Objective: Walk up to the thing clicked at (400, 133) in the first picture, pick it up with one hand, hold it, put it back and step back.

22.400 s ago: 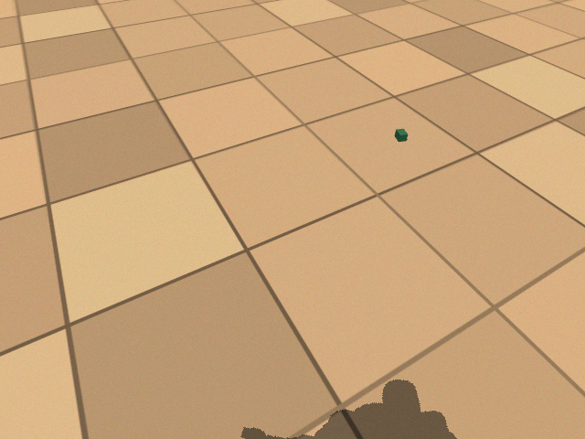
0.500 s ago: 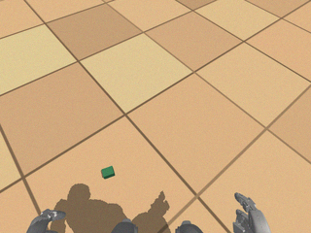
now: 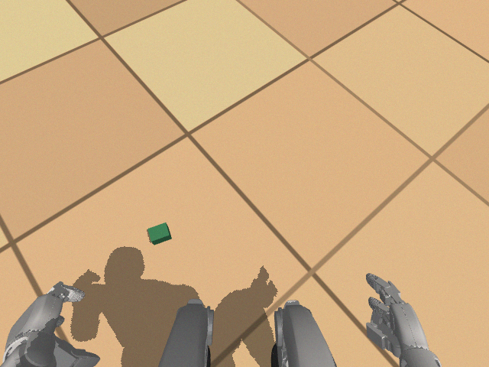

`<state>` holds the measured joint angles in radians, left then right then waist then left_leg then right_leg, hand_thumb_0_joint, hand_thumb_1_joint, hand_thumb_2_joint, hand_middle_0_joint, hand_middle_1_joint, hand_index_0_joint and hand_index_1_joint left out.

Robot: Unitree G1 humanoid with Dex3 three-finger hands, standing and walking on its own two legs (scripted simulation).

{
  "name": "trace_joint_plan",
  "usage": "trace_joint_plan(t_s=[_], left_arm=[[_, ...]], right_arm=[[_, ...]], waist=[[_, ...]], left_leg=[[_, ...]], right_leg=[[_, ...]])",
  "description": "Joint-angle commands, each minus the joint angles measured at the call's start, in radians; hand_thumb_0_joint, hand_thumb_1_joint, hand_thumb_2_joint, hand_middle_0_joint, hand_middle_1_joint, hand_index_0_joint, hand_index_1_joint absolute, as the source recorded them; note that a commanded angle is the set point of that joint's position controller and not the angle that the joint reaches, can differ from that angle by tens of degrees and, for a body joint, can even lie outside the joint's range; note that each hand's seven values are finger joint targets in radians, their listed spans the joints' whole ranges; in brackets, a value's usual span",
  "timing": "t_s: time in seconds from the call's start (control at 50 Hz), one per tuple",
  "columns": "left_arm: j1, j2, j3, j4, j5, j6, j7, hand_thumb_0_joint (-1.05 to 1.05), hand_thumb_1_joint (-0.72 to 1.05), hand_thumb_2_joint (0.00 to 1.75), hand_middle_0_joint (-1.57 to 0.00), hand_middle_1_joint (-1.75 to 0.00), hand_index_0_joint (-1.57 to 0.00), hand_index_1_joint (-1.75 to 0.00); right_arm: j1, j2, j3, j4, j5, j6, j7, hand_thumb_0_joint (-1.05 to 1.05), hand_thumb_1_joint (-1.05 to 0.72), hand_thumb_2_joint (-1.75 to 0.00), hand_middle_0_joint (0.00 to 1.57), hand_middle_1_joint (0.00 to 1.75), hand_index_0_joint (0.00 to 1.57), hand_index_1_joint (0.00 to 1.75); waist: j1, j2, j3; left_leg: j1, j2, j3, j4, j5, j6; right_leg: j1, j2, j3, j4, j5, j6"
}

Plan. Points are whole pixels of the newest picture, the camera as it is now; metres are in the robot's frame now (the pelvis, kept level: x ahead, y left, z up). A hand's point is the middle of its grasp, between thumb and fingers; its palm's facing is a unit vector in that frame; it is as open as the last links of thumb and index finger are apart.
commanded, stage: rise first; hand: left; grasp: from above
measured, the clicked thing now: (159, 233) +0.50 +0.28 -0.59
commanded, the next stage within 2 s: none
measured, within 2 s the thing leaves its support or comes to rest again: neither
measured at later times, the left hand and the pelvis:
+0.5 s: hand (110, 271) +0.33 +0.32 -0.33, palm faces -0.42 -0.13 -0.90, open 11.4 cm; pelvis -0.07 +0.00 -0.20, yaw -3 degrees
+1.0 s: hand (126, 251) +0.40 +0.32 -0.41, palm faces -0.41 -0.12 -0.90, open 11.5 cm; pelvis -0.06 +0.02 -0.25, yaw -6 degrees
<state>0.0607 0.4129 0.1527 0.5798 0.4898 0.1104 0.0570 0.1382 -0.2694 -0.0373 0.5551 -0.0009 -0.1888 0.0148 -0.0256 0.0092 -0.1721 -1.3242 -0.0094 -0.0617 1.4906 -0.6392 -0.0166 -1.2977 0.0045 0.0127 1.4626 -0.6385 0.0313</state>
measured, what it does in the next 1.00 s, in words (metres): lowers itself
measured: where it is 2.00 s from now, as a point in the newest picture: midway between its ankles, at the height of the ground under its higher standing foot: outside the picture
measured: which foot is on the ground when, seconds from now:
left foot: down 0.00-1.00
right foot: down 0.00-1.00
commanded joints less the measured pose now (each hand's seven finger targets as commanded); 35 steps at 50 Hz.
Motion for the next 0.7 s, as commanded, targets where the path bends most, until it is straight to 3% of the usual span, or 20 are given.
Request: trace_joint_plan(t_s=[0.0,0.04,0.06,0.1,0.12,0.16,0.24,0.34,0.42,0.48,0.5,0.52,0.6,0.68], left_arm=[[-0.17,0.252,0.073,-0.094,0.1,-0.124,0.044,0.0,-0.35,0.74,-0.37,-0.84,-0.37,-0.83],[-0.248,0.328,0.104,-0.105,0.149,-0.153,0.068,0.0,-0.35,0.75,-0.38,-0.82,-0.37,-0.83],[-0.282,0.347,0.109,-0.072,0.173,-0.162,0.082,0.0,-0.34,0.74,-0.38,-0.82,-0.38,-0.82],[-0.338,0.335,0.09,0.038,0.215,-0.175,0.1,0.0,-0.34,0.75,-0.37,-0.83,-0.37,-0.83],[-0.379,0.378,0.113,0.071,0.242,-0.181,0.111,0.0,-0.3,0.74,-0.35,-0.86,-0.36,-0.85],[-0.488,0.438,0.132,0.102,0.284,-0.191,0.132,0.0,-0.28,0.72,-0.37,-0.84,-0.38,-0.83],[-0.652,0.449,0.086,0.239,0.378,-0.21,0.163,0.0,-0.2,0.68,-0.41,-0.8,-0.43,-0.79],[-0.852,0.531,0.071,0.331,0.481,-0.258,0.199,0.0,-0.08,0.61,-0.49,-0.69,-0.5,-0.68],[-0.947,0.584,0.076,0.412,0.566,-0.281,0.252,0.0,-0.05,0.6,-0.47,-0.69,-0.49,-0.67],[-1.009,0.607,0.075,0.443,0.608,-0.293,0.282,0.0,-0.07,0.62,-0.46,-0.67,-0.48,-0.66],[-1.033,0.643,0.093,0.436,0.621,-0.294,0.293,0.0,-0.07,0.62,-0.46,-0.66,-0.47,-0.65],[-1.075,0.656,0.089,0.444,0.639,-0.294,0.304,0.0,-0.09,0.63,-0.45,-0.67,-0.46,-0.66],[-1.109,0.615,0.059,0.537,0.677,-0.285,0.332,0.0,-0.1,0.64,-0.45,-0.66,-0.46,-0.65],[-1.145,0.61,0.055,0.611,0.683,-0.264,0.354,0.0,-0.12,0.66,-0.43,-0.67,-0.44,-0.66]], right_arm=[[0.016,-0.169,-0.073,-0.062,0.003,-0.041,0.002,0.0,-0.99,-0.92,0.2,0.3,0.2,0.3],[0.019,-0.183,-0.081,-0.041,0.005,-0.037,0.004,0.0,-0.98,-0.92,0.2,0.3,0.2,0.3],[0.023,-0.186,-0.083,-0.033,0.006,-0.032,0.005,0.0,-0.98,-0.92,0.2,0.3,0.2,0.3],[0.029,-0.188,-0.081,-0.009,0.005,-0.022,0.008,0.0,-0.97,-0.92,0.2,0.3,0.2,0.3],[0.034,-0.192,-0.082,0.004,0.005,-0.016,0.011,0.0,-0.95,-0.91,0.2,0.3,0.2,0.3],[0.047,-0.196,-0.085,0.02,0.0,-0.002,0.016,0.0,-0.95,-0.91,0.2,0.3,0.2,0.3],[0.078,-0.202,-0.084,0.063,-0.012,0.019,0.024,0.0,-0.92,-0.91,0.2,0.3,0.2,0.3],[0.09,-0.207,-0.082,0.091,-0.031,0.047,0.032,0.0,-0.9,-0.9,0.2,0.3,0.2,0.3],[0.1,-0.211,-0.07,0.109,-0.044,0.075,0.039,0.0,-0.88,-0.89,0.2,0.3,0.2,0.3],[0.112,-0.209,-0.064,0.123,-0.055,0.096,0.042,0.0,-0.88,-0.89,0.2,0.3,0.2,0.3],[0.109,-0.21,-0.062,0.126,-0.058,0.102,0.042,0.0,-0.88,-0.89,0.2,0.3,0.2,0.3],[0.112,-0.213,-0.058,0.134,-0.064,0.108,0.042,0.0,-0.88,-0.89,0.2,0.3,0.2,0.3],[0.129,-0.226,-0.047,0.16,-0.076,0.119,0.05,0.0,-0.88,-0.89,0.2,0.3,0.2,0.3],[0.152,-0.229,-0.038,0.172,-0.086,0.121,0.064,0.0,-0.88,-0.9,0.2,0.3,0.2,0.3]], waist=[[0.005,0.123,-0.43],[0.014,0.129,-0.503],[0.003,0.123,-0.517],[-0.012,0.067,-0.496],[0.01,0.064,-0.505],[0.021,0.059,-0.583],[-0.005,0.019,-0.601],[-0.026,0.018,-0.602],[-0.033,0.048,-0.611],[-0.048,0.087,-0.593],[-0.039,0.112,-0.615],[-0.052,0.144,-0.615],[-0.082,0.228,-0.573],[-0.099,0.256,-0.56]], left_leg=[[0.173,0.002,0.019,-0.032,0.374,0.018],[0.138,0.001,0.025,0.025,0.375,0.022],[0.101,-0.001,0.03,0.056,0.36,0.024],[-0.002,-0.004,0.034,0.113,0.31,0.029],[-0.037,-0.006,0.04,0.138,0.292,0.03],[-0.08,-0.01,0.052,0.196,0.275,0.036],[-0.202,-0.009,0.063,0.293,0.203,0.039],[-0.323,-0.013,0.067,0.38,0.075,0.043],[-0.362,-0.019,0.061,0.419,0.036,0.042],[-0.389,-0.025,0.059,0.436,-0.002,0.043],[-0.356,-0.024,0.057,0.436,0.0,0.041],[-0.356,-0.024,0.057,0.445,-0.005,0.04],[-0.309,-0.015,0.017,0.435,-0.008,0.026],[-0.313,-0.013,0.004,0.454,0.031,0.024]], right_leg=[[0.008,0.014,-0.038,0.028,0.312,-0.061],[-0.033,0.017,-0.036,0.073,0.317,-0.062],[-0.05,0.018,-0.036,0.093,0.313,-0.061],[-0.101,0.02,-0.043,0.127,0.28,-0.058],[-0.119,0.02,-0.043,0.143,0.265,-0.056],[-0.123,0.021,-0.039,0.169,0.253,-0.054],[-0.173,0.023,-0.047,0.225,0.203,-0.046],[-0.268,0.028,-0.051,0.285,0.048,-0.046],[-0.338,0.035,-0.075,0.348,-0.003,-0.054],[-0.389,0.039,-0.091,0.381,-0.04,-0.058],[-0.41,0.039,-0.097,0.394,-0.041,-0.063],[-0.435,0.04,-0.1,0.409,-0.039,-0.065],[-0.575,0.036,-0.139,0.487,0.0,-0.077],[-0.62,0.029,-0.147,0.525,0.049,-0.079]])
